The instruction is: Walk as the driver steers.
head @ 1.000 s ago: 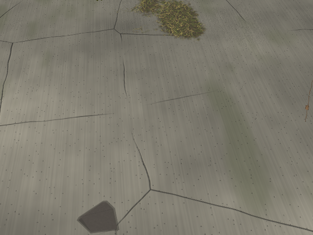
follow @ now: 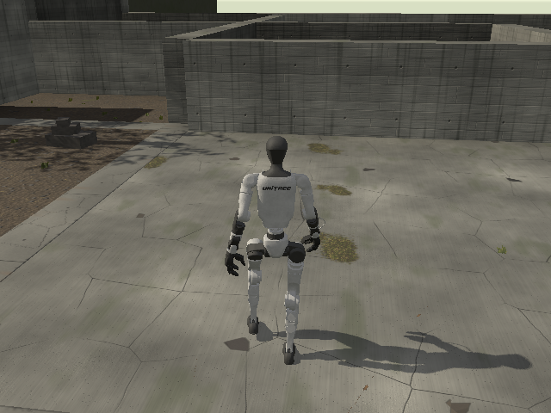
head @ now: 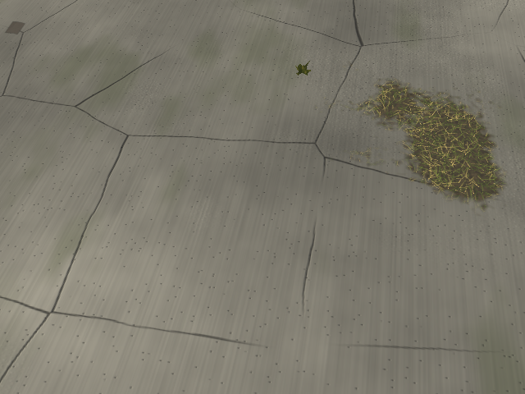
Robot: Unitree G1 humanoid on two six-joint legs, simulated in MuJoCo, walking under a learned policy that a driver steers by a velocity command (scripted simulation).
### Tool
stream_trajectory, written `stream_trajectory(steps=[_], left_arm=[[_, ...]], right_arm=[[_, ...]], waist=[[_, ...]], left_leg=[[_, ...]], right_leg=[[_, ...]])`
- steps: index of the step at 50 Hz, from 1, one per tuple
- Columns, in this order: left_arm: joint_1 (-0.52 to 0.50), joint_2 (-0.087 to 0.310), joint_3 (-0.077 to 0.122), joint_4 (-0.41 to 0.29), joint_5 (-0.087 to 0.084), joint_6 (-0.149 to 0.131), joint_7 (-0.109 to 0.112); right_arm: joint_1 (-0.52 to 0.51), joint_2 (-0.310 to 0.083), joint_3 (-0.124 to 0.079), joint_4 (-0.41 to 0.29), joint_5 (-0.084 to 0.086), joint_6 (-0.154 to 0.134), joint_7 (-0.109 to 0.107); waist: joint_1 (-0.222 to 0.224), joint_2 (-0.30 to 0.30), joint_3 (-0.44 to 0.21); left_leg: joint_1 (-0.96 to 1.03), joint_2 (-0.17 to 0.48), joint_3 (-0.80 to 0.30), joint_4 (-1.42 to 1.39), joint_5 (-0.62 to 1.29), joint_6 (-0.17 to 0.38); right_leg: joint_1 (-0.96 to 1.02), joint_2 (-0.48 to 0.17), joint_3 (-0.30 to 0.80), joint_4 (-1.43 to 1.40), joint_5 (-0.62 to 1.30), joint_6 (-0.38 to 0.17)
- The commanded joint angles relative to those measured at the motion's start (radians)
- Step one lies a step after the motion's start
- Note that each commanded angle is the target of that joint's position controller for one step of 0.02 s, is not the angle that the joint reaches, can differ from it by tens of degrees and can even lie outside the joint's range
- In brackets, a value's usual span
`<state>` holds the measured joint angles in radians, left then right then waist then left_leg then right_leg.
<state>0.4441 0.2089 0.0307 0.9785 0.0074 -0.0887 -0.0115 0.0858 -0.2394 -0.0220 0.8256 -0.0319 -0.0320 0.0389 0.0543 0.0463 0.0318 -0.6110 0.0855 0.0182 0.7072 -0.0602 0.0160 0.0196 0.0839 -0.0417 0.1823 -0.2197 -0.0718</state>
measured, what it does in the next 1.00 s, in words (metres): walks ahead, turning right: left foot, then right foot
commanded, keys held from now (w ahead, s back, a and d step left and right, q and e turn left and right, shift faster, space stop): w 0.26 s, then w+e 0.62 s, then w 0.10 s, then w+q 0.02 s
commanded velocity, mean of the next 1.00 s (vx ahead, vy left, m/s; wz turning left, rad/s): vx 0.50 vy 0.00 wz -0.28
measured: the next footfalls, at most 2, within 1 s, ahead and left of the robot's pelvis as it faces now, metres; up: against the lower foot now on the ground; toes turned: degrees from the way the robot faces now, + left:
left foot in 0.14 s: +0.24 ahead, +0.11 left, +0.00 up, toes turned +3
right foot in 0.70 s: +0.51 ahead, -0.08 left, +0.00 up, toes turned -17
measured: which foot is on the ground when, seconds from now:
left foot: up 0.00-0.12, down 0.14-0.72, up 0.74-1.00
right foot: down 0.00-0.16, up 0.18-0.68, down 0.70-1.00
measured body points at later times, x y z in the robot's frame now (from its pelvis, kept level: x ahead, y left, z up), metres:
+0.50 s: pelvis +0.26 +0.05 +0.00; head +0.28 +0.05 +0.45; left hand +0.39 +0.29 -0.14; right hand +0.22 -0.21 -0.14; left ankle +0.20 +0.11 -0.75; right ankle +0.39 -0.12 -0.68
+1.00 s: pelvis +0.52 -0.04 +0.00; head +0.55 -0.06 +0.45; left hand +0.63 +0.22 -0.13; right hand +0.58 -0.33 -0.12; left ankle +0.69 +0.10 -0.68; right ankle +0.47 -0.07 -0.75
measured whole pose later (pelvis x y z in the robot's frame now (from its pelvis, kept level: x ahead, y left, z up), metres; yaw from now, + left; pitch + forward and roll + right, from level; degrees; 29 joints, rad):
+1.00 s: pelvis +0.52 -0.04 +0.00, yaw -21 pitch +1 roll +0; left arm 0.35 0.26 0.07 0.93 0.00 -0.05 -0.01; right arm 0.13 -0.25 -0.04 0.81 -0.04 -0.04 0.02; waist 0.03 0.03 0.05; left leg -0.65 0.14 -0.03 0.91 -0.16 -0.04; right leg -0.09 0.15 0.04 0.27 -0.19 -0.14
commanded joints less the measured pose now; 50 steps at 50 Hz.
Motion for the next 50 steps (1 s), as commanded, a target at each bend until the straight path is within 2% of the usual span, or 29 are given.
stream_trajectory(steps=[1,4,5,6,7,8,9,10,11,12,13,14,16,19,25,29,32,34,35,36,37,38,39,40,41,42,43,46,50], left_arm=[[0.043,0.154,0.029,-0.023,0.004,-0.009,0.008],[0.032,0.168,0.032,-0.009,0.011,-0.002,0.017],[0.020,0.175,0.034,-0.007,0.011,0.001,0.019],[0.008,0.176,0.034,-0.005,0.008,0.006,0.019],[0.006,0.159,0.026,-0.014,0.003,0.006,0.019],[0.040,0.083,0.005,-0.061,-0.021,0.004,0.013],[0.092,0.105,0.019,-0.049,-0.016,0.008,0.014],[0.022,0.160,0.035,-0.052,0.007,0.015,0.017],[-0.041,0.134,0.030,-0.066,0.010,0.010,0.009],[-0.061,0.110,0.027,-0.067,0.007,0.012,0.004],[-0.062,0.106,0.027,-0.067,0.021,0.023,-0.001],[-0.037,0.087,0.023,-0.051,0.027,0.037,-0.007],[-0.049,0.081,0.025,-0.052,0.024,0.053,-0.017],[-0.156,0.084,0.029,-0.085,0.019,0.064,-0.023],[-0.345,0.057,0.014,-0.151,0.018,0.058,-0.032],[-0.450,0.050,0.003,-0.202,0.022,0.054,-0.039],[-0.405,0.067,0.011,-0.203,0.026,0.054,-0.035],[-0.257,0.101,0.031,-0.164,0.029,0.050,-0.028],[-0.113,0.134,0.051,-0.121,0.038,0.043,-0.022],[0.027,0.227,0.083,-0.096,0.049,0.042,-0.007],[-0.032,0.308,0.106,-0.122,0.025,0.056,-0.002],[-0.039,0.289,0.103,-0.117,0.000,0.068,-0.001],[-0.095,0.246,0.092,-0.116,-0.002,0.068,0.006],[-0.134,0.190,0.079,-0.115,0.000,0.065,0.007],[-0.165,0.167,0.071,-0.117,-0.004,0.058,0.012],[-0.187,0.153,0.064,-0.123,-0.006,0.050,0.014],[-0.179,0.157,0.063,-0.123,-0.010,0.040,0.013],[-0.132,0.190,0.069,-0.112,-0.009,0.023,0.009],[-0.049,0.173,0.060,-0.088,-0.009,0.019,0.006]], right_arm=[[-0.121,-0.051,-0.001,-0.089,0.006,-0.016,-0.004],[-0.105,-0.072,-0.009,-0.091,0.004,-0.025,-0.012],[-0.044,-0.083,-0.016,-0.072,0.002,-0.029,-0.018],[0.082,-0.096,-0.026,-0.028,-0.004,-0.038,-0.026],[0.249,-0.140,-0.043,0.024,-0.020,-0.048,-0.037],[0.387,-0.237,-0.068,0.039,-0.042,-0.052,-0.049],[0.380,-0.259,-0.079,0.049,-0.007,-0.035,-0.039],[0.278,-0.201,-0.068,0.036,0.019,-0.027,-0.033],[0.201,-0.138,-0.051,0.024,0.021,-0.032,-0.030],[0.161,-0.099,-0.041,0.026,0.017,-0.038,-0.028],[0.156,-0.082,-0.035,0.038,0.019,-0.045,-0.032],[0.157,-0.074,-0.032,0.047,0.016,-0.053,-0.035],[0.201,-0.091,-0.037,0.069,0.018,-0.072,-0.037],[0.250,-0.101,-0.040,0.094,0.017,-0.082,-0.039],[0.310,-0.090,-0.030,0.124,0.018,-0.083,-0.048],[0.383,-0.099,-0.030,0.159,0.013,-0.075,-0.064],[0.366,-0.129,-0.035,0.163,0.008,-0.063,-0.075],[0.347,-0.157,-0.044,0.156,0.005,-0.047,-0.078],[0.332,-0.165,-0.046,0.145,0.010,-0.040,-0.076],[0.323,-0.136,-0.038,0.105,0.013,-0.044,-0.070],[0.332,-0.067,-0.032,0.039,0.030,-0.056,-0.047],[0.220,-0.136,-0.041,0.017,0.012,-0.067,-0.042],[0.174,-0.116,-0.035,-0.006,0.023,-0.081,-0.038],[0.188,-0.113,-0.036,0.003,0.025,-0.085,-0.040],[0.184,-0.107,-0.037,-0.002,0.008,-0.070,-0.041],[0.212,-0.095,-0.033,0.004,-0.009,-0.048,-0.038],[0.219,-0.089,-0.033,0.000,-0.017,-0.029,-0.035],[0.164,-0.075,-0.030,-0.029,-0.017,-0.004,-0.025],[0.023,-0.070,-0.024,-0.072,-0.008,-0.004,-0.017]], waist=[[0.001,-0.122,0.046],[-0.028,-0.124,0.040],[-0.057,-0.126,0.009],[-0.114,-0.104,-0.055],[-0.173,-0.071,-0.154],[-0.192,0.092,-0.293],[-0.158,0.197,-0.346],[-0.122,0.061,-0.188],[-0.102,0.015,-0.079],[-0.070,0.002,-0.024],[-0.046,0.023,0.000],[-0.030,0.024,-0.003],[-0.024,0.015,-0.006],[-0.038,0.005,0.036],[-0.076,0.007,0.069],[-0.108,0.008,0.084],[-0.070,0.041,0.038],[-0.006,0.060,-0.055],[0.062,0.035,-0.132],[0.116,-0.071,-0.235],[0.038,-0.314,-0.302],[0.063,-0.107,-0.242],[0.034,-0.073,-0.129],[-0.017,0.000,-0.040],[-0.051,0.005,-0.010],[-0.077,-0.014,-0.015],[-0.085,-0.029,-0.022],[-0.080,-0.059,-0.011],[-0.022,-0.093,0.011]], left_leg=[[0.036,-0.035,0.043,-0.091,0.028,0.015],[0.104,-0.061,0.045,-0.155,-0.062,0.056],[0.191,-0.087,0.053,-0.182,-0.096,0.073],[0.348,-0.117,0.069,-0.248,-0.078,0.097],[0.590,-0.058,0.006,-0.256,-0.073,0.133],[0.870,0.223,-0.360,-0.291,-0.184,0.217],[0.921,0.346,-0.696,-0.415,-0.178,0.301],[0.795,0.296,-0.571,-0.426,-0.227,0.278],[0.656,0.252,-0.449,-0.464,-0.200,0.259],[0.557,0.198,-0.356,-0.507,-0.159,0.220],[0.491,0.160,-0.293,-0.531,-0.103,0.196],[0.459,0.142,-0.236,-0.551,-0.067,0.182],[0.453,0.137,-0.173,-0.578,0.006,0.181],[0.481,0.131,-0.092,-0.620,0.018,0.166],[0.550,0.108,0.061,-0.612,0.183,0.122],[0.683,0.141,0.120,-0.549,0.360,0.113],[0.758,0.162,0.167,-0.394,0.736,0.100],[0.755,0.168,0.193,-0.140,0.904,0.097],[0.654,0.155,0.209,0.076,0.780,0.080],[0.425,0.116,0.217,0.395,0.392,0.052],[-0.012,-0.141,0.131,0.760,-0.464,-0.005],[-0.130,-0.078,-0.052,0.772,-0.397,0.010],[-0.147,-0.030,-0.060,0.706,-0.308,0.014],[-0.089,0.003,-0.054,0.599,-0.268,0.008],[-0.031,0.024,-0.060,0.527,-0.266,-0.006],[0.028,0.030,-0.057,0.484,-0.260,-0.021],[0.050,0.029,-0.049,0.451,-0.261,-0.034],[0.022,0.031,-0.014,0.331,-0.178,-0.062],[-0.029,0.030,0.009,0.119,0.004,-0.057]], right_leg=[[-0.021,-0.274,0.121,-0.027,0.450,-0.110],[0.048,-0.307,0.119,0.054,0.601,-0.096],[0.055,-0.303,0.107,0.131,0.722,-0.084],[0.038,-0.275,0.077,0.280,0.793,-0.068],[-0.089,-0.233,0.045,0.483,0.669,-0.048],[-0.376,-0.130,-0.021,0.827,0.242,-0.008],[-0.573,-0.007,0.029,1.051,-0.307,-0.003],[-0.647,-0.080,0.097,1.096,-0.245,-0.015],[-0.649,-0.115,0.097,1.061,-0.168,-0.015],[-0.612,-0.150,0.090,0.993,-0.119,-0.012],[-0.571,-0.169,0.087,0.945,-0.098,-0.001],[-0.531,-0.170,0.085,0.931,-0.082,0.009],[-0.540,-0.165,0.085,0.919,-0.042,0.019],[-0.653,-0.174,0.099,0.859,0.066,0.032],[-0.683,-0.155,0.028,0.605,0.247,0.036],[-0.678,-0.134,-0.051,0.471,0.207,-0.001],[-0.572,-0.066,-0.108,0.428,0.072,-0.059],[-0.399,0.003,-0.129,0.397,-0.017,-0.112],[-0.194,0.010,-0.091,0.315,0.015,-0.150],[0.054,-0.188,0.171,0.282,-0.057,-0.218],[0.306,-0.442,0.754,0.147,0.011,-0.387],[0.266,-0.416,0.690,0.113,0.061,-0.367],[0.146,-0.396,0.560,0.097,0.115,-0.333],[0.001,-0.350,0.470,0.069,0.227,-0.284],[-0.088,-0.297,0.398,0.057,0.293,-0.251],[-0.141,-0.258,0.344,0.045,0.329,-0.235],[-0.164,-0.239,0.324,0.040,0.366,-0.234],[-0.193,-0.205,0.274,0.007,0.395,-0.221],[-0.118,-0.182,0.231,-0.007,0.446,-0.152]])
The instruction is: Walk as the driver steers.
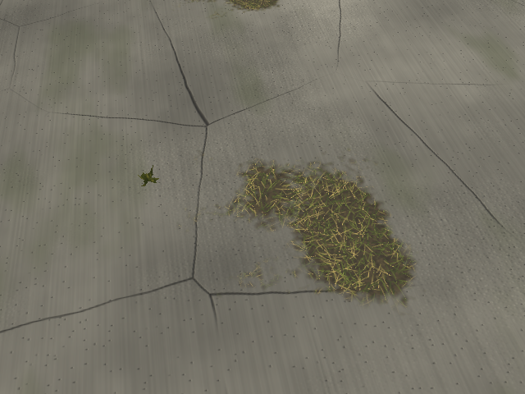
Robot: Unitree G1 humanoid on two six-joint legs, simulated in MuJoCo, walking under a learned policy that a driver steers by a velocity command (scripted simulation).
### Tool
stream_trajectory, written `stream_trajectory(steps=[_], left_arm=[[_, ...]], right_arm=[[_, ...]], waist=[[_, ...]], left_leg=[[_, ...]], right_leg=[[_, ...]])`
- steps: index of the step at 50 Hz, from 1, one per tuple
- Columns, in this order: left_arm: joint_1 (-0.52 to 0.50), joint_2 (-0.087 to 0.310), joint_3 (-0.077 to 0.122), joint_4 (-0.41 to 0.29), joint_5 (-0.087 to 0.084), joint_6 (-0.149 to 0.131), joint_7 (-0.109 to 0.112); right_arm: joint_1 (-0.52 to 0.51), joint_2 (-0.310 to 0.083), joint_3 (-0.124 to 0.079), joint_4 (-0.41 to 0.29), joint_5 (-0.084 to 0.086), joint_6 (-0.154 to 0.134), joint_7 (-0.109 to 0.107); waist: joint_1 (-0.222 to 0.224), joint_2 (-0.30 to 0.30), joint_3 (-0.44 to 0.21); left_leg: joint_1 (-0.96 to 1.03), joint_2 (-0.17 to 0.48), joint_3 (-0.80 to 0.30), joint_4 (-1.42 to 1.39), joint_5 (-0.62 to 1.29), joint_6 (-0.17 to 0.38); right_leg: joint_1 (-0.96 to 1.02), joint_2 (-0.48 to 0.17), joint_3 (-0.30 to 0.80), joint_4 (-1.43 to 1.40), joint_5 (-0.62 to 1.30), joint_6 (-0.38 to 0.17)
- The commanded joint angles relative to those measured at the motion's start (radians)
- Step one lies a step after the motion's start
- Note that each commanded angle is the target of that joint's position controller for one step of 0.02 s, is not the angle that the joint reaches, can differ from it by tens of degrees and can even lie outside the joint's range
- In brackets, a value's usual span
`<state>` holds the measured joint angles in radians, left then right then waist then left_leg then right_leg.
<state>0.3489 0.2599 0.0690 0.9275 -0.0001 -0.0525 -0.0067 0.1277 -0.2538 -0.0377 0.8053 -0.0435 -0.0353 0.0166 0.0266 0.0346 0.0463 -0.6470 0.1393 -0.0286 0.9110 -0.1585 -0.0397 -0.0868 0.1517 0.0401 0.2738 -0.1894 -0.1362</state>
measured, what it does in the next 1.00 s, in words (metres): walks ahead, turning left: left foot, then right foot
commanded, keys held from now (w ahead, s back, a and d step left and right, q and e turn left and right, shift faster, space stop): w+q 0.60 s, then w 0.40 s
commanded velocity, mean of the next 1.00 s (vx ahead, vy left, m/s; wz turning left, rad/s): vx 0.50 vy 0.00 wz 0.26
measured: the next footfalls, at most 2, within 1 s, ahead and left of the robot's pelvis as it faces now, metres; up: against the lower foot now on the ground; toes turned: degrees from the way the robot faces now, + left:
left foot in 0.24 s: +0.31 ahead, +0.13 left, +0.00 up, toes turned +6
right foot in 0.78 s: +0.64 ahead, +0.02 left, +0.00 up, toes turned +19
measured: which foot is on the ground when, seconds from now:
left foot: up 0.00-0.22, down 0.24-0.78, up 0.80-1.00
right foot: down 0.00-0.26, up 0.28-0.76, down 0.78-1.00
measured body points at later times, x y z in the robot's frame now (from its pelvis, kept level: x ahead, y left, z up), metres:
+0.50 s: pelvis +0.28 +0.08 +0.00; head +0.30 +0.09 +0.45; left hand +0.37 +0.35 -0.13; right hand +0.35 -0.20 -0.13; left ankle +0.27 +0.12 -0.74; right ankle +0.37 -0.09 -0.67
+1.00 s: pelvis +0.57 +0.08 +0.00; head +0.59 +0.07 +0.45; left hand +0.53 +0.35 -0.12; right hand +0.73 -0.14 -0.14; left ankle +0.50 +0.20 -0.67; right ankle +0.60 +0.01 -0.74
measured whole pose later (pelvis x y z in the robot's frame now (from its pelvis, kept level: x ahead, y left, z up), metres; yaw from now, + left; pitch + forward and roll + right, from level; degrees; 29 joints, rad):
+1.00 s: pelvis +0.57 +0.08 +0.00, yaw +20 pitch +0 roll +0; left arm 0.31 0.25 0.03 0.87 0.02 -0.08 -0.01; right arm 0.27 -0.28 -0.05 0.84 -0.04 -0.03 0.03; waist 0.00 0.05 0.03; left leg -0.48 0.00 -0.05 1.06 -0.30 0.05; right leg -0.17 0.06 -0.04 0.34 -0.18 -0.07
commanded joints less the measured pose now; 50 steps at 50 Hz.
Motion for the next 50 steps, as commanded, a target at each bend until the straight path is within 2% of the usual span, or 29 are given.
stream_trajectory(steps=[1,5,7,8,10,11,12,13,14,15,16,17,18,19,21,23,27,33,34,36,38,39,40,41,42,43,44,46,50], left_arm=[[0.063,0.123,0.020,-0.032,0.000,-0.020,0.002],[0.110,0.121,0.010,-0.012,0.016,-0.026,0.009],[0.114,0.124,0.006,-0.001,0.027,-0.027,0.017],[0.101,0.129,0.005,0.002,0.031,-0.028,0.022],[0.059,0.146,0.005,0.001,0.036,-0.031,0.031],[0.050,0.155,0.005,0.003,0.041,-0.029,0.033],[0.036,0.160,0.004,0.002,0.038,-0.025,0.033],[0.030,0.144,-0.006,-0.023,0.031,-0.029,0.033],[0.113,0.073,-0.018,-0.054,0.001,-0.036,0.016],[0.060,0.128,-0.007,-0.057,0.036,-0.041,0.014],[-0.011,0.126,-0.009,-0.083,0.034,-0.048,0.006],[-0.055,0.123,-0.013,-0.096,0.032,-0.055,0.002],[-0.070,0.111,-0.014,-0.104,0.035,-0.048,-0.001],[-0.056,0.100,-0.019,-0.109,0.046,-0.031,-0.001],[-0.049,0.081,-0.025,-0.118,0.053,-0.003,-0.005],[-0.101,0.075,-0.028,-0.143,0.051,0.008,-0.007],[-0.272,0.072,-0.032,-0.208,0.044,0.010,-0.010],[-0.418,0.063,-0.047,-0.268,0.032,-0.005,-0.019],[-0.424,0.066,-0.047,-0.274,0.032,-0.009,-0.020],[-0.369,0.086,-0.041,-0.266,0.032,-0.017,-0.018],[-0.194,0.125,-0.022,-0.211,0.031,-0.029,-0.004],[-0.067,0.160,-0.009,-0.181,0.040,-0.041,0.009],[0.072,0.239,0.008,-0.178,0.061,-0.045,0.024],[0.076,0.301,0.032,-0.146,0.053,-0.026,0.016],[0.004,0.198,0.014,-0.160,0.029,-0.016,0.008],[-0.065,0.132,-0.001,-0.171,0.021,-0.017,0.002],[-0.100,0.103,-0.009,-0.169,0.028,-0.020,0.001],[-0.082,0.089,-0.016,-0.139,0.023,-0.033,0.003],[-0.007,0.106,-0.010,-0.090,0.006,-0.055,-0.003]], right_arm=[[-0.044,-0.055,-0.006,-0.058,0.008,-0.002,0.008],[-0.151,-0.059,0.001,-0.091,0.021,-0.008,0.014],[-0.171,-0.065,0.001,-0.104,0.022,-0.013,0.019],[-0.159,-0.070,0.000,-0.104,0.023,-0.015,0.021],[-0.064,-0.087,-0.010,-0.078,0.024,-0.016,0.014],[0.035,-0.105,-0.021,-0.046,0.023,-0.018,0.006],[0.181,-0.117,-0.031,0.003,0.017,-0.024,0.000],[0.342,-0.173,-0.050,0.039,-0.003,-0.028,-0.011],[0.393,-0.290,-0.085,0.046,-0.009,-0.023,-0.013],[0.307,-0.232,-0.074,0.045,0.037,-0.013,0.004],[0.215,-0.203,-0.068,0.024,0.045,-0.008,0.007],[0.173,-0.151,-0.056,0.016,0.038,-0.008,0.009],[0.160,-0.133,-0.049,0.018,0.037,-0.009,0.005],[0.151,-0.116,-0.043,0.027,0.041,-0.013,0.000],[0.179,-0.135,-0.048,0.037,0.045,-0.027,-0.003],[0.206,-0.159,-0.056,0.041,0.046,-0.029,-0.005],[0.283,-0.163,-0.062,0.049,0.047,-0.023,-0.007],[0.367,-0.155,-0.062,0.057,0.033,-0.018,-0.020],[0.369,-0.154,-0.061,0.058,0.030,-0.020,-0.024],[0.339,-0.165,-0.061,0.052,0.027,-0.025,-0.031],[0.301,-0.184,-0.063,0.048,0.027,-0.031,-0.030],[0.302,-0.166,-0.056,0.046,0.032,-0.036,-0.023],[0.337,-0.094,-0.036,0.012,0.050,-0.042,-0.018],[0.459,-0.073,-0.034,0.021,0.057,-0.037,-0.016],[0.392,-0.138,-0.041,0.042,0.023,-0.025,-0.024],[0.301,-0.130,-0.039,0.028,0.018,-0.026,-0.014],[0.257,-0.113,-0.034,0.015,0.019,-0.027,-0.007],[0.249,-0.100,-0.030,0.014,0.004,-0.012,0.005],[0.180,-0.081,-0.020,-0.002,-0.001,0.003,0.018]], waist=[[0.020,-0.089,-0.005],[0.062,-0.092,0.017],[0.058,-0.095,0.035],[0.042,-0.096,0.038],[-0.012,-0.109,-0.002],[-0.055,-0.110,-0.054],[-0.122,-0.089,-0.125],[-0.183,-0.034,-0.218],[-0.129,0.211,-0.303],[-0.101,0.092,-0.279],[-0.069,0.042,-0.136],[-0.058,-0.033,-0.063],[-0.033,-0.044,-0.020],[-0.004,-0.029,-0.013],[0.005,0.003,-0.030],[-0.002,0.008,-0.020],[-0.062,0.019,0.005],[-0.125,0.038,-0.007],[-0.124,0.041,-0.008],[-0.087,0.052,-0.013],[-0.004,0.034,-0.077],[0.054,-0.014,-0.163],[0.084,-0.145,-0.309],[0.019,-0.348,-0.338],[0.001,-0.148,-0.189],[-0.001,-0.066,-0.083],[-0.015,-0.060,-0.045],[-0.039,-0.125,-0.034],[-0.043,-0.123,-0.031]], left_leg=[[0.003,-0.027,0.062,-0.124,0.135,0.008],[-0.020,-0.052,0.088,-0.246,0.179,0.058],[-0.010,-0.072,0.089,-0.296,0.138,0.089],[0.019,-0.087,0.089,-0.319,0.101,0.107],[0.163,-0.152,0.111,-0.347,0.011,0.148],[0.265,-0.190,0.123,-0.363,-0.027,0.169],[0.430,-0.214,0.130,-0.432,0.009,0.194],[0.675,-0.074,-0.048,-0.445,-0.021,0.252],[0.931,0.192,-0.583,-0.520,-0.033,0.425],[0.904,0.194,-0.721,-0.618,-0.029,0.421],[0.762,0.172,-0.565,-0.628,-0.075,0.400],[0.643,0.132,-0.470,-0.660,-0.015,0.373],[0.557,0.087,-0.401,-0.680,0.046,0.344],[0.491,0.042,-0.340,-0.698,0.103,0.318],[0.447,0.007,-0.286,-0.712,0.185,0.320],[0.425,-0.018,-0.259,-0.734,0.174,0.320],[0.480,-0.046,-0.267,-0.739,0.179,0.284],[0.627,-0.032,-0.284,-0.656,0.338,0.256],[0.642,-0.019,-0.291,-0.641,0.367,0.248],[0.642,0.006,-0.304,-0.607,0.421,0.220],[0.631,-0.023,-0.272,-0.437,0.606,0.187],[0.562,-0.077,-0.223,-0.249,0.547,0.165],[0.380,-0.154,-0.147,0.040,0.231,0.136],[0.136,-0.284,-0.067,0.253,-0.377,0.113],[0.049,-0.207,-0.108,0.319,-0.315,0.126],[0.053,-0.178,-0.107,0.295,-0.229,0.124],[0.070,-0.148,-0.095,0.252,-0.182,0.119],[0.112,-0.120,-0.071,0.196,-0.158,0.102],[0.049,-0.094,-0.019,0.136,-0.094,0.072]], right_leg=[[0.022,-0.253,0.136,-0.098,0.439,-0.072],[0.151,-0.291,0.097,-0.107,0.481,-0.048],[0.205,-0.323,0.076,-0.101,0.519,-0.048],[0.219,-0.338,0.059,-0.085,0.575,-0.041],[0.228,-0.345,0.008,0.025,0.859,-0.017],[0.237,-0.339,-0.014,0.154,0.979,-0.006],[0.198,-0.314,-0.050,0.345,0.974,0.011],[0.007,-0.283,-0.080,0.613,0.718,0.030],[-0.383,-0.071,-0.127,1.028,0.014,0.090],[-0.515,-0.078,0.021,1.100,-0.269,0.072],[-0.566,-0.142,0.040,1.082,-0.192,0.070],[-0.552,-0.181,0.031,1.020,-0.135,0.076],[-0.522,-0.206,0.027,0.956,-0.124,0.086],[-0.472,-0.224,0.023,0.901,-0.115,0.105],[-0.440,-0.228,-0.001,0.841,-0.107,0.137],[-0.470,-0.235,-0.020,0.762,-0.055,0.166],[-0.552,-0.235,-0.031,0.558,0.104,0.201],[-0.547,-0.191,-0.042,0.358,0.175,0.180],[-0.522,-0.185,-0.042,0.328,0.167,0.167],[-0.409,-0.173,-0.034,0.262,0.123,0.132],[-0.183,-0.127,-0.057,0.187,0.059,0.090],[0.010,-0.187,-0.003,0.160,0.055,0.056],[0.254,-0.427,0.300,0.135,-0.104,-0.012],[0.350,-0.581,0.697,0.014,-0.119,-0.122],[0.232,-0.540,0.660,-0.002,-0.235,-0.104],[0.105,-0.489,0.501,-0.020,-0.187,-0.086],[0.036,-0.439,0.391,-0.046,-0.082,-0.062],[-0.022,-0.374,0.255,-0.071,0.093,-0.039],[-0.003,-0.358,0.164,-0.115,0.246,-0.066]])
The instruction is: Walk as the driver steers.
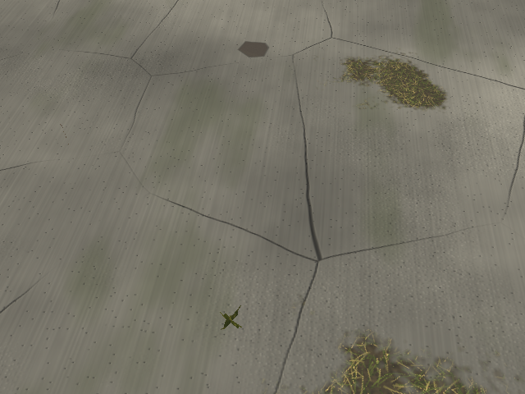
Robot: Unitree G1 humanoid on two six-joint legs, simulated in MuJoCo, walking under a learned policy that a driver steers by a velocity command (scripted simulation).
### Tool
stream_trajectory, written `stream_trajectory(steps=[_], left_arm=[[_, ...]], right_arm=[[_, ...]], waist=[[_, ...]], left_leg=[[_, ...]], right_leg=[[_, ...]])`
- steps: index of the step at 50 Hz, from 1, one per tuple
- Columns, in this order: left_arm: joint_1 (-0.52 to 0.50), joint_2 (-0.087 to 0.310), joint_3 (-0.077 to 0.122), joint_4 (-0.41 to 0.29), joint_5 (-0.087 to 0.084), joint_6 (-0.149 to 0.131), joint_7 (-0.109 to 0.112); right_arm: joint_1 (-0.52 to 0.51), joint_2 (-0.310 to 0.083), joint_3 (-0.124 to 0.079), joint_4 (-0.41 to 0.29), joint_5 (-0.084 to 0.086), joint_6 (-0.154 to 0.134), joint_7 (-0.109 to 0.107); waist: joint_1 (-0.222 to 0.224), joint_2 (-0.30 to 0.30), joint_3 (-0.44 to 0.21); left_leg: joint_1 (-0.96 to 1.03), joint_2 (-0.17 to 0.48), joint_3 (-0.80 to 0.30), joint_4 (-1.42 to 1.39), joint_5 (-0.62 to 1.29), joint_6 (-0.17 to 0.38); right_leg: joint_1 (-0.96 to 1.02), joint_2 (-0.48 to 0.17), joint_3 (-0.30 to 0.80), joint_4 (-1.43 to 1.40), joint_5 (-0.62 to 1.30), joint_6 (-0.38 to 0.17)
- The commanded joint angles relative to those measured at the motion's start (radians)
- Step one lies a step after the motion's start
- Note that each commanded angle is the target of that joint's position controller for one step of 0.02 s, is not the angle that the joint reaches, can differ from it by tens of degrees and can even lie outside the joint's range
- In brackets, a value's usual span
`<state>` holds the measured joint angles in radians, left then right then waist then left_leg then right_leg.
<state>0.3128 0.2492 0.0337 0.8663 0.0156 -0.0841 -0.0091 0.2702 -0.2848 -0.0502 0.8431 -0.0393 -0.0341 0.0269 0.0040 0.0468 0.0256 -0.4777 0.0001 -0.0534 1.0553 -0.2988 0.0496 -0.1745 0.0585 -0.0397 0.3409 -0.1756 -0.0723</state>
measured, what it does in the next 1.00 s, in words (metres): walks ahead: left foot, then right foot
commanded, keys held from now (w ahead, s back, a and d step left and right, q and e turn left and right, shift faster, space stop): w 1.00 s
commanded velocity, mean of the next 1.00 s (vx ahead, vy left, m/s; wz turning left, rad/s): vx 0.50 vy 0.00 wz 0.02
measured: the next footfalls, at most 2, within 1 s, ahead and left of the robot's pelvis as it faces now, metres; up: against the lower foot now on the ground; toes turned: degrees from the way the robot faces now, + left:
left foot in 0.32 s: +0.32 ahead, +0.12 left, +0.00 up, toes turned +3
right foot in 0.86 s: +0.62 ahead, -0.07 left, +0.00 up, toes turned -4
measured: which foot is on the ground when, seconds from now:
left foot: up 0.00-0.30, down 0.32-0.88, up 0.90-1.00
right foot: down 0.00-0.32, up 0.34-0.84, down 0.86-1.00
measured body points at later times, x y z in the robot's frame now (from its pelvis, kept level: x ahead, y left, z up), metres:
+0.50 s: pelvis +0.26 +0.05 +0.00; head +0.28 +0.07 +0.45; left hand +0.31 +0.31 -0.15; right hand +0.33 -0.21 -0.13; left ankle +0.28 +0.11 -0.75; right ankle +0.23 -0.09 -0.67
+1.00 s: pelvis +0.53 +0.00 -0.01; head +0.55 -0.01 +0.44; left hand +0.63 +0.26 -0.13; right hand +0.53 -0.25 -0.16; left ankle +0.40 +0.12 -0.65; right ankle +0.58 -0.07 -0.75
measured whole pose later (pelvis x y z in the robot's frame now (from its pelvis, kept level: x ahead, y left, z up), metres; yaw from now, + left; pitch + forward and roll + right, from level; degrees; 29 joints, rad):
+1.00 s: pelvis +0.53 +0.00 -0.01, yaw +0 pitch +0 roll +0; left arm 0.18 0.23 0.05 0.91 0.02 -0.07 -0.01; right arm 0.34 -0.23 -0.04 0.99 -0.02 -0.07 0.00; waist -0.03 0.02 0.05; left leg -0.31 0.00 0.00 1.13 -0.35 0.08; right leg -0.30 0.04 -0.10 0.47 -0.17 -0.09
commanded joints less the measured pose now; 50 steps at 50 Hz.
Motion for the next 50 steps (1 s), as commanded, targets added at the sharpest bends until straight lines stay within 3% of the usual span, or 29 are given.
stream_trajectory(steps=[1,6,11,13,14,15,16,17,18,19,20,21,22,25,31,34,38,41,42,43,44,45,46,47,48,50], left_arm=[[0.045,0.117,0.026,-0.018,-0.010,-0.022,0.000],[0.117,0.115,0.024,0.029,-0.011,-0.015,-0.002],[0.169,0.135,0.028,0.071,-0.002,-0.007,0.006],[0.152,0.146,0.030,0.080,0.001,-0.003,0.012],[0.142,0.152,0.031,0.084,0.000,0.001,0.014],[0.135,0.146,0.028,0.086,-0.003,0.005,0.014],[0.127,0.120,0.018,0.061,-0.009,0.004,0.014],[0.226,0.010,-0.006,0.031,-0.033,0.004,0.008],[0.193,0.125,0.025,0.050,-0.002,0.011,0.014],[0.122,0.125,0.031,0.031,0.002,0.011,0.011],[0.076,0.099,0.024,0.023,0.001,0.007,0.004],[0.065,0.083,0.023,0.026,0.002,0.014,0.000],[0.078,0.075,0.021,0.033,0.016,0.027,-0.005],[0.061,0.053,0.020,0.035,0.022,0.049,-0.020],[-0.181,0.043,0.013,-0.040,0.016,0.053,-0.027],[-0.275,0.031,0.003,-0.069,0.012,0.049,-0.026],[-0.358,0.042,0.001,-0.104,0.010,0.042,-0.022],[-0.304,0.059,0.010,-0.097,0.010,0.029,-0.014],[-0.212,0.073,0.019,-0.068,0.012,0.023,-0.007],[-0.046,0.092,0.032,-0.010,0.019,0.013,0.002],[0.141,0.163,0.054,0.033,0.043,0.005,0.016],[0.201,0.269,0.083,0.044,0.049,0.010,0.015],[0.120,0.216,0.074,0.036,0.005,0.023,0.006],[0.012,0.162,0.059,0.019,-0.004,0.023,0.003],[-0.038,0.103,0.044,0.016,0.000,0.016,-0.001],[-0.061,0.050,0.028,0.039,-0.002,0.004,0.005]], right_arm=[[-0.008,-0.047,-0.004,-0.054,-0.006,0.002,0.010],[-0.212,-0.009,0.023,-0.116,0.005,-0.005,0.017],[-0.299,-0.027,0.027,-0.145,0.011,-0.012,0.008],[-0.257,-0.042,0.020,-0.134,0.008,-0.019,-0.001],[-0.178,-0.054,0.012,-0.107,0.005,-0.024,-0.008],[-0.032,-0.073,0.000,-0.055,-0.003,-0.034,-0.017],[0.141,-0.134,-0.020,-0.014,-0.024,-0.042,-0.029],[0.208,-0.239,-0.047,-0.006,-0.035,-0.037,-0.034],[0.169,-0.199,-0.045,-0.006,0.017,-0.024,-0.025],[0.067,-0.145,-0.030,-0.015,0.028,-0.021,-0.022],[0.011,-0.088,-0.017,-0.020,0.025,-0.028,-0.017],[-0.014,-0.062,-0.009,-0.015,0.023,-0.035,-0.018],[-0.019,-0.044,-0.004,-0.001,0.025,-0.042,-0.022],[0.036,-0.059,-0.008,0.036,0.032,-0.063,-0.021],[0.139,-0.060,-0.007,0.094,0.034,-0.061,-0.021],[0.188,-0.065,-0.006,0.120,0.030,-0.062,-0.024],[0.238,-0.071,-0.006,0.155,0.020,-0.056,-0.034],[0.206,-0.088,-0.011,0.165,0.015,-0.052,-0.043],[0.192,-0.096,-0.013,0.167,0.014,-0.050,-0.043],[0.177,-0.091,-0.011,0.166,0.019,-0.047,-0.042],[0.172,-0.063,0.001,0.139,0.028,-0.049,-0.040],[0.289,0.038,0.018,0.122,0.061,-0.050,-0.029],[0.226,-0.066,-0.010,0.133,0.030,-0.046,-0.035],[0.155,-0.063,-0.014,0.109,0.028,-0.049,-0.031],[0.113,-0.043,-0.009,0.102,0.029,-0.053,-0.027],[0.115,-0.014,-0.007,0.108,0.008,-0.031,-0.018]], waist=[[-0.012,-0.130,0.005],[0.032,-0.126,0.036],[0.045,-0.128,0.051],[0.013,-0.126,0.033],[-0.023,-0.123,-0.008],[-0.085,-0.091,-0.086],[-0.150,-0.029,-0.196],[-0.108,0.198,-0.309],[-0.106,0.099,-0.284],[-0.060,0.046,-0.125],[-0.042,0.010,-0.051],[-0.014,0.017,-0.014],[0.011,0.035,-0.001],[0.028,0.018,-0.007],[-0.016,0.005,0.059],[-0.044,0.010,0.068],[-0.061,0.017,0.082],[-0.017,0.026,0.057],[0.023,0.029,0.009],[0.094,-0.003,-0.079],[0.156,-0.074,-0.200],[0.105,-0.314,-0.313],[0.091,-0.165,-0.263],[0.047,-0.124,-0.116],[0.029,-0.078,-0.049],[-0.023,-0.109,-0.004]], left_leg=[[-0.154,0.060,0.021,-0.041,0.079,-0.025],[-0.140,0.069,0.094,-0.310,0.233,-0.045],[-0.074,0.039,0.113,-0.461,0.228,-0.002],[0.007,0.011,0.120,-0.507,0.161,0.029],[0.112,-0.018,0.130,-0.542,0.140,0.047],[0.300,-0.035,0.136,-0.601,0.170,0.074],[0.552,0.117,-0.024,-0.612,0.109,0.123],[0.806,0.410,-0.489,-0.689,0.033,0.244],[0.739,0.412,-0.619,-0.769,0.014,0.263],[0.606,0.366,-0.451,-0.783,0.008,0.237],[0.486,0.316,-0.343,-0.824,0.078,0.213],[0.411,0.265,-0.258,-0.854,0.129,0.176],[0.352,0.229,-0.196,-0.877,0.185,0.154],[0.333,0.206,-0.121,-0.916,0.296,0.163],[0.394,0.175,-0.042,-0.964,0.336,0.157],[0.437,0.174,-0.013,-0.950,0.412,0.149],[0.550,0.211,-0.008,-0.901,0.521,0.148],[0.591,0.227,0.012,-0.792,0.760,0.124],[0.586,0.216,0.027,-0.683,0.888,0.110],[0.531,0.174,0.065,-0.495,0.894,0.090],[0.333,0.128,0.097,-0.218,0.617,0.069],[-0.027,-0.072,0.143,0.159,-0.097,0.022],[-0.116,-0.046,-0.009,0.248,-0.191,0.041],[-0.148,0.006,-0.013,0.236,-0.106,0.047],[-0.125,0.041,-0.007,0.182,-0.043,0.045],[-0.038,0.081,0.005,0.088,0.003,0.028]], right_leg=[[0.091,-0.260,0.226,-0.199,0.240,-0.133],[0.104,-0.216,0.128,-0.211,0.351,-0.113],[0.197,-0.268,0.126,-0.160,0.451,-0.102],[0.233,-0.280,0.115,-0.079,0.607,-0.087],[0.238,-0.270,0.099,0.019,0.721,-0.074],[0.196,-0.232,0.062,0.191,0.741,-0.055],[0.021,-0.190,0.030,0.441,0.501,-0.035],[-0.325,-0.017,-0.041,0.812,-0.160,0.011],[-0.425,-0.011,0.077,0.919,-0.332,-0.004],[-0.466,-0.069,0.097,0.922,-0.253,-0.011],[-0.445,-0.103,0.094,0.869,-0.187,-0.009],[-0.404,-0.130,0.087,0.812,-0.154,-0.004],[-0.356,-0.145,0.081,0.773,-0.137,0.008],[-0.348,-0.150,0.055,0.732,-0.083,0.033],[-0.490,-0.175,0.017,0.501,0.109,0.071],[-0.468,-0.152,-0.010,0.373,0.166,0.065],[-0.461,-0.125,-0.023,0.273,0.132,0.032],[-0.337,-0.080,-0.041,0.208,0.027,-0.015],[-0.216,-0.046,-0.055,0.180,0.002,-0.035],[-0.009,-0.026,-0.063,0.118,0.043,-0.061],[0.263,-0.199,0.123,0.106,-0.022,-0.113],[0.513,-0.485,0.624,0.003,-0.089,-0.251],[0.435,-0.454,0.688,-0.061,-0.105,-0.237],[0.297,-0.422,0.519,-0.072,-0.086,-0.211],[0.185,-0.377,0.416,-0.110,0.003,-0.186],[0.055,-0.293,0.269,-0.157,0.101,-0.130]])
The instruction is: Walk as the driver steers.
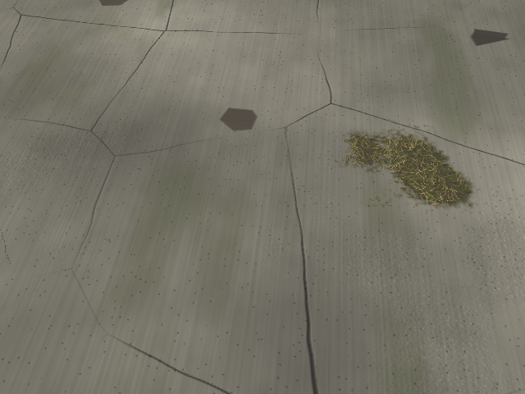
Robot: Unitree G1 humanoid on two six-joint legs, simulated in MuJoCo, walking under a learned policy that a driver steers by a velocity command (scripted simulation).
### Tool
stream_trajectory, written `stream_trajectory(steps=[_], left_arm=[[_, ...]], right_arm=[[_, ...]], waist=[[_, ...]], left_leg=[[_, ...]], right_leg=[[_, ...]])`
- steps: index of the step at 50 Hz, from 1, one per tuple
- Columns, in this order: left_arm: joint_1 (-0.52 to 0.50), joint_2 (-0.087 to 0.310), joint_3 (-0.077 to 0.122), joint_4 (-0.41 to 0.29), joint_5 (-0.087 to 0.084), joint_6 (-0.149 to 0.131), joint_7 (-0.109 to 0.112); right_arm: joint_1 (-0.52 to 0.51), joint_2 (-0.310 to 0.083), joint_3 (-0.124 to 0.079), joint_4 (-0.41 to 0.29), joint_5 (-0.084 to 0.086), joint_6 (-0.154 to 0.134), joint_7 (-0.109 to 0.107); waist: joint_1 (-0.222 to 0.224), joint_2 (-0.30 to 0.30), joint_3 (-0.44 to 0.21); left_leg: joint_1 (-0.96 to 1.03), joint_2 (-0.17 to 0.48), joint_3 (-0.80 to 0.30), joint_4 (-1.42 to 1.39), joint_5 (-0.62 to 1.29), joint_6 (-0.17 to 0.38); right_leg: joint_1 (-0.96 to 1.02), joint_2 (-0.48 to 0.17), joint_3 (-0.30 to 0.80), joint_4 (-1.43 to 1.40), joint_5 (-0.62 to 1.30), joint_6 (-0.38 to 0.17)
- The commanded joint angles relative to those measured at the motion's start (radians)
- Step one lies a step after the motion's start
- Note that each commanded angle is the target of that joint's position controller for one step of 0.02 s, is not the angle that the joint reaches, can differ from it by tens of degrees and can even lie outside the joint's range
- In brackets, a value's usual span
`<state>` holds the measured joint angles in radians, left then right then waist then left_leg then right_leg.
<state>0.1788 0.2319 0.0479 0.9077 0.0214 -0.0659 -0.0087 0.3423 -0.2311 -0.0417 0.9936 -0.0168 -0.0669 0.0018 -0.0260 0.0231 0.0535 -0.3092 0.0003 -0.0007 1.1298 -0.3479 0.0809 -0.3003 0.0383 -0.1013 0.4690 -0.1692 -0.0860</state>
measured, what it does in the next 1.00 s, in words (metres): walks ahead, turning right: left foot, then right foot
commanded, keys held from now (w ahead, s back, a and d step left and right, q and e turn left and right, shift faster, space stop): w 0.20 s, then w+e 0.58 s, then e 0.14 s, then no key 0.08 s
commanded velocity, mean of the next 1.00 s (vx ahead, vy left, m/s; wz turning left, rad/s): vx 0.46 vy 0.00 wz -0.33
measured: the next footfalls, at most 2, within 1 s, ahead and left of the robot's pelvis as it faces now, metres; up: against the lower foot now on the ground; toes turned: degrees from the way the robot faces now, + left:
left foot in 0.42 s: +0.39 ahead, +0.12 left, +0.00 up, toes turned -2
right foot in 0.94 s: +0.59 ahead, -0.13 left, +0.00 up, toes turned -27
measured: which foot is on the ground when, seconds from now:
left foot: up 0.00-0.40, down 0.42-0.96, up 0.98-1.00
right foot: down 0.00-0.44, up 0.46-0.92, down 0.94-1.00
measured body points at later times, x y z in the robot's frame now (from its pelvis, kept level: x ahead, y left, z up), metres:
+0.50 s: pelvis +0.26 +0.04 -0.01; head +0.29 +0.05 +0.44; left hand +0.24 +0.29 -0.16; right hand +0.41 -0.21 -0.11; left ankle +0.35 +0.12 -0.74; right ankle +0.10 -0.06 -0.67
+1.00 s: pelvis +0.48 -0.03 -0.02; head +0.52 -0.05 +0.43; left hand +0.74 +0.12 -0.13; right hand +0.38 -0.26 -0.17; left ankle +0.37 +0.13 -0.67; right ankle +0.56 -0.11 -0.74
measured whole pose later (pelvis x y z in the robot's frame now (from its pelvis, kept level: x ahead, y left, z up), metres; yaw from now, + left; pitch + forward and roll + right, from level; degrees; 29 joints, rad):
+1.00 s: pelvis +0.48 -0.03 -0.02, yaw -23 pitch +1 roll +1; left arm 0.06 0.22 0.06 0.82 0.04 -0.04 -0.03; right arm 0.34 -0.21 -0.05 0.95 0.00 -0.04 -0.03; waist -0.04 0.00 0.09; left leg -0.19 0.09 0.18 1.02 -0.53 -0.02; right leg -0.46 0.05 -0.11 0.60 -0.16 -0.13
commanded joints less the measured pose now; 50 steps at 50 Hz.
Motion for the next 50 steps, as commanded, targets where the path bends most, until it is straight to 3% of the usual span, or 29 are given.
stream_trajectory(steps=[1,4,8,11,15,18,19,20,21,22,23,24,25,26,27,31,33,36,39,41,44,46,47,48,49,50], left_arm=[[0.093,0.065,0.011,0.010,-0.007,-0.022,0.005],[0.158,0.097,0.018,0.046,-0.015,-0.038,0.006],[0.225,0.091,0.013,0.074,-0.014,-0.035,0.006],[0.275,0.090,0.010,0.093,-0.013,-0.034,0.007],[0.329,0.104,0.012,0.115,-0.006,-0.025,0.016],[0.297,0.128,0.021,0.111,0.002,-0.018,0.024],[0.273,0.137,0.025,0.106,0.003,-0.018,0.024],[0.251,0.140,0.026,0.102,-0.003,-0.016,0.021],[0.244,0.116,0.021,0.088,-0.011,-0.019,0.017],[0.287,0.029,0.002,0.042,-0.043,-0.019,0.014],[0.334,0.054,0.015,0.040,-0.037,-0.011,0.019],[0.291,0.100,0.030,0.051,-0.018,0.003,0.022],[0.236,0.079,0.029,0.047,-0.012,0.005,0.012],[0.216,0.051,0.027,0.043,-0.010,0.011,0.004],[0.206,0.049,0.031,0.037,0.004,0.023,-0.003],[0.143,0.026,0.031,0.003,0.010,0.058,-0.026],[0.075,0.028,0.030,-0.024,0.010,0.064,-0.033],[-0.038,0.023,0.022,-0.070,0.008,0.063,-0.046],[-0.143,0.013,0.008,-0.112,0.011,0.060,-0.057],[-0.179,0.009,0.003,-0.130,0.016,0.056,-0.058],[-0.119,0.030,0.010,-0.123,0.026,0.049,-0.050],[0.040,0.067,0.030,-0.081,0.029,0.034,-0.037],[0.149,0.101,0.045,-0.047,0.042,0.019,-0.024],[0.183,0.202,0.068,-0.040,0.043,0.008,-0.010],[0.185,0.290,0.088,-0.072,0.009,0.023,-0.004],[0.184,0.240,0.078,-0.084,-0.016,0.043,0.010]], right_arm=[[0.051,-0.053,-0.014,-0.038,-0.019,0.013,0.013],[-0.017,-0.043,-0.014,-0.058,-0.022,0.031,0.025],[-0.195,-0.046,-0.010,-0.115,-0.015,0.034,0.030],[-0.303,-0.032,0.000,-0.149,-0.010,0.029,0.030],[-0.394,-0.044,0.003,-0.188,-0.007,0.020,0.025],[-0.370,-0.070,-0.005,-0.200,-0.003,0.004,0.019],[-0.306,-0.083,-0.011,-0.185,-0.003,-0.004,0.014],[-0.179,-0.100,-0.022,-0.146,-0.007,-0.014,0.006],[-0.011,-0.152,-0.042,-0.101,-0.026,-0.028,-0.008],[0.110,-0.257,-0.067,-0.106,-0.052,-0.033,-0.021],[0.069,-0.271,-0.073,-0.110,-0.031,-0.012,-0.013],[-0.030,-0.182,-0.053,-0.132,-0.016,-0.003,-0.009],[-0.100,-0.109,-0.035,-0.142,-0.008,-0.006,-0.007],[-0.132,-0.079,-0.026,-0.142,-0.010,-0.011,-0.008],[-0.128,-0.062,-0.021,-0.130,-0.007,-0.018,-0.013],[-0.060,-0.073,-0.026,-0.097,0.005,-0.051,-0.015],[-0.029,-0.077,-0.027,-0.085,0.001,-0.055,-0.015],[0.002,-0.075,-0.026,-0.071,-0.002,-0.053,-0.015],[0.034,-0.097,-0.030,-0.060,-0.002,-0.052,-0.020],[0.051,-0.108,-0.032,-0.051,0.000,-0.044,-0.026],[0.057,-0.139,-0.041,-0.044,0.004,-0.022,-0.040],[0.042,-0.164,-0.051,-0.053,0.009,0.000,-0.043],[0.039,-0.161,-0.051,-0.058,0.016,0.005,-0.038],[0.079,-0.083,-0.034,-0.095,0.011,0.007,-0.033],[0.157,-0.052,-0.025,-0.134,0.038,0.018,-0.029],[0.072,-0.098,-0.033,-0.123,0.017,0.027,-0.031]], waist=[[-0.001,-0.094,-0.039],[-0.006,-0.079,-0.016],[0.029,-0.076,0.034],[0.059,-0.079,0.045],[0.084,-0.085,0.050],[0.053,-0.097,0.035],[0.021,-0.101,0.010],[-0.037,-0.076,-0.053],[-0.096,-0.020,-0.164],[-0.104,0.147,-0.320],[-0.062,0.242,-0.366],[-0.021,0.101,-0.221],[-0.008,0.032,-0.102],[0.015,0.040,-0.049],[0.032,0.068,-0.022],[0.052,0.058,-0.018],[0.046,0.050,-0.002],[0.030,0.046,0.029],[0.006,0.048,0.044],[0.002,0.038,0.060],[0.026,0.079,0.005],[0.084,0.088,-0.092],[0.143,0.033,-0.160],[0.109,-0.120,-0.252],[0.078,-0.228,-0.432],[0.101,-0.032,-0.405]], left_leg=[[-0.179,0.079,-0.038,-0.002,0.062,-0.013],[-0.237,0.097,-0.010,-0.066,0.122,-0.039],[-0.342,0.117,0.021,-0.243,0.253,-0.069],[-0.316,0.097,0.048,-0.394,0.324,-0.073],[-0.310,0.066,0.051,-0.506,0.317,-0.067],[-0.222,0.043,0.040,-0.572,0.228,-0.044],[-0.123,0.021,0.045,-0.603,0.192,-0.032],[0.048,-0.004,0.060,-0.674,0.210,-0.015],[0.300,0.072,-0.012,-0.691,0.209,0.019],[0.582,0.362,-0.368,-0.743,0.056,0.082],[0.594,0.465,-0.649,-0.861,0.029,0.141],[0.459,0.426,-0.528,-0.872,-0.061,0.122],[0.318,0.375,-0.388,-0.908,-0.043,0.101],[0.229,0.329,-0.279,-0.944,0.019,0.070],[0.177,0.298,-0.198,-0.961,0.095,0.053],[0.173,0.275,-0.033,-0.993,0.282,0.053],[0.195,0.270,0.025,-1.001,0.322,0.058],[0.212,0.249,0.108,-1.005,0.381,0.057],[0.245,0.255,0.173,-0.998,0.452,0.051],[0.284,0.261,0.223,-0.939,0.645,0.043],[0.356,0.263,0.266,-0.758,1.014,0.017],[0.356,0.257,0.266,-0.492,1.059,0.003],[0.268,0.230,0.277,-0.265,0.856,-0.035],[0.002,0.151,0.265,0.023,0.093,-0.068],[-0.246,-0.011,0.128,0.331,-0.346,-0.105],[-0.258,0.048,0.013,0.312,-0.222,-0.103]], right_leg=[[0.162,-0.264,0.300,-0.296,0.139,-0.115],[0.159,-0.248,0.244,-0.339,0.177,-0.128],[0.199,-0.223,0.193,-0.374,0.199,-0.122],[0.224,-0.212,0.170,-0.365,0.266,-0.113],[0.324,-0.236,0.206,-0.300,0.368,-0.124],[0.357,-0.256,0.237,-0.220,0.470,-0.108],[0.342,-0.249,0.236,-0.156,0.548,-0.093],[0.309,-0.211,0.212,-0.014,0.603,-0.073],[0.180,-0.151,0.174,0.204,0.479,-0.052],[-0.100,-0.028,0.094,0.541,0.054,-0.011],[-0.266,0.040,0.122,0.720,-0.356,-0.015],[-0.307,-0.040,0.166,0.779,-0.291,-0.025],[-0.305,-0.077,0.165,0.754,-0.212,-0.021],[-0.276,-0.105,0.160,0.712,-0.165,-0.016],[-0.255,-0.123,0.156,0.684,-0.144,-0.007],[-0.300,-0.138,0.131,0.668,-0.038,0.018],[-0.363,-0.147,0.123,0.628,0.029,0.028],[-0.388,-0.141,0.094,0.469,0.123,0.039],[-0.340,-0.126,0.034,0.300,0.177,0.028],[-0.300,-0.103,-0.012,0.215,0.159,0.012],[-0.187,-0.027,-0.060,0.163,0.055,-0.029],[-0.020,0.034,-0.054,0.087,0.023,-0.070],[0.158,0.023,-0.006,-0.042,0.196,-0.098],[0.419,-0.229,0.247,0.050,0.670,-0.147],[0.640,-0.487,0.637,0.039,1.036,-0.360],[0.534,-0.439,0.502,-0.014,0.983,-0.324]])
Keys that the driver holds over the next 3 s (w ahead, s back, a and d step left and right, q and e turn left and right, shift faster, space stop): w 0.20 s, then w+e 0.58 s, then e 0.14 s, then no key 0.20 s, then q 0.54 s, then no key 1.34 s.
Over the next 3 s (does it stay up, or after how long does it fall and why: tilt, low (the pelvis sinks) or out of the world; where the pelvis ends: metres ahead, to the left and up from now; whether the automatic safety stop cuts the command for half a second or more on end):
stays up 0.55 -0.06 0.01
